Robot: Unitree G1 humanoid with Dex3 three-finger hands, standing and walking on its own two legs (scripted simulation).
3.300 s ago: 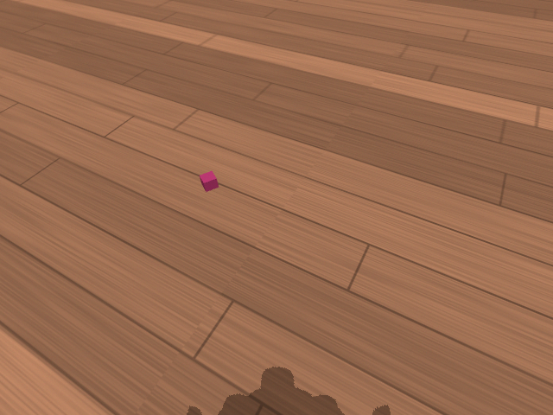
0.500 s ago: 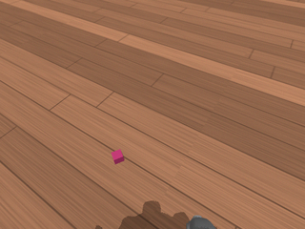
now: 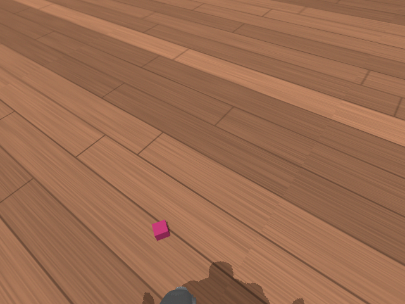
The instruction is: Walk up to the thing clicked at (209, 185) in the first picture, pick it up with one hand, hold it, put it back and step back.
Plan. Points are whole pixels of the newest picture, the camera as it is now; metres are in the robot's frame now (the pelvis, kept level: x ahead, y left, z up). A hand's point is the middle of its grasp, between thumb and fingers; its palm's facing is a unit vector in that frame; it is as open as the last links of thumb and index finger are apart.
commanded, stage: walk up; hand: left
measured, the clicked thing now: (161, 230) +0.56 +0.32 -0.74
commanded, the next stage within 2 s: none
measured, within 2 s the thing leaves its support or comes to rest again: neither
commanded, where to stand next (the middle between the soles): +0.15 +0.04 m, yaw +1 degrees
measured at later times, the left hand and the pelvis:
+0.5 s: hand out of the picture +0.12 +0.30 -0.16, palm faces -0.01 -0.90 -0.43, open 7.4 cm; pelvis +0.09 +0.02 -0.02, yaw +0 degrees
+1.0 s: hand (104, 280) +0.20 +0.29 -0.16, palm faces +0.00 -0.95 -0.31, open 7.4 cm; pelvis +0.10 +0.04 +0.00, yaw +1 degrees
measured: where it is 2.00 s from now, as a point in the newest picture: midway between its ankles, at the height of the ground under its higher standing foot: outside the picture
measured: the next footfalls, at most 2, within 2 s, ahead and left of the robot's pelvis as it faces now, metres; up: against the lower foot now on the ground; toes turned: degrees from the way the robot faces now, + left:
left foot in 0.10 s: +0.13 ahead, +0.16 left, +0.00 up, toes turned +2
right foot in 0.50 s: +0.18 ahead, -0.10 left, +0.00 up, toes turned -2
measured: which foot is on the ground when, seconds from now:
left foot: up 0.00-0.08, down 0.10-1.00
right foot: down 0.00-0.14, up 0.16-0.48, down 0.50-1.00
